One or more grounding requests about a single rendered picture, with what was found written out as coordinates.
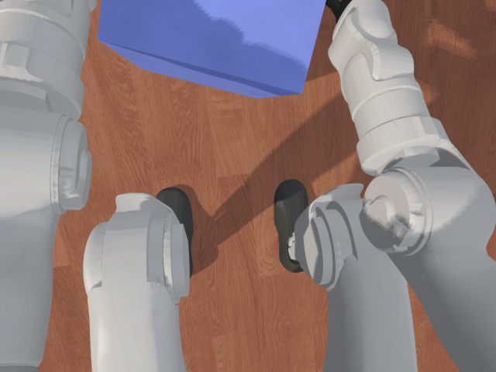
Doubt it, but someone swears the robot right forearm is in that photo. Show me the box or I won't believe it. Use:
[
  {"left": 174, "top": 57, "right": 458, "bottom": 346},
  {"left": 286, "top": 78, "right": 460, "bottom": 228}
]
[{"left": 328, "top": 0, "right": 478, "bottom": 177}]

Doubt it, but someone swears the robot left forearm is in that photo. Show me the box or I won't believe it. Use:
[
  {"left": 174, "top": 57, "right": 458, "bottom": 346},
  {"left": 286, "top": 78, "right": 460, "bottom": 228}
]
[{"left": 0, "top": 0, "right": 97, "bottom": 122}]

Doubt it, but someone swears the robot right upper arm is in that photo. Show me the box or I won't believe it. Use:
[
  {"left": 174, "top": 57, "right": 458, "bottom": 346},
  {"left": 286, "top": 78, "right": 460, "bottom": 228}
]
[{"left": 359, "top": 167, "right": 496, "bottom": 372}]

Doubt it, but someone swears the robot right shin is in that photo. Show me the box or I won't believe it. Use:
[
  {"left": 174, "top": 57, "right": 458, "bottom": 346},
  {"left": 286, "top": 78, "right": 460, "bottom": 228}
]
[{"left": 288, "top": 184, "right": 363, "bottom": 277}]

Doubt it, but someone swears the robot left upper arm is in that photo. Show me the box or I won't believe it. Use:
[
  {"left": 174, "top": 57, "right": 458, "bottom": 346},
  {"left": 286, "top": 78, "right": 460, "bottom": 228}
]
[{"left": 0, "top": 105, "right": 92, "bottom": 372}]

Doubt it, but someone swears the carton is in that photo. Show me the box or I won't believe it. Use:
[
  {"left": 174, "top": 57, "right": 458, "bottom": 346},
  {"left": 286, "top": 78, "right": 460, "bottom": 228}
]
[{"left": 97, "top": 0, "right": 326, "bottom": 98}]

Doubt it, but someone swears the right robot hand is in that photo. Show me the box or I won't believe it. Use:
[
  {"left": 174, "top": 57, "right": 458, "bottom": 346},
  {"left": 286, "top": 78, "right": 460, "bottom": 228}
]
[{"left": 325, "top": 0, "right": 352, "bottom": 24}]

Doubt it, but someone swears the robot right thigh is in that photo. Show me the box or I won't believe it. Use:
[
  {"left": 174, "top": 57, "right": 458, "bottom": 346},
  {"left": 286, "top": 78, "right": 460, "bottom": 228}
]
[{"left": 304, "top": 198, "right": 418, "bottom": 372}]

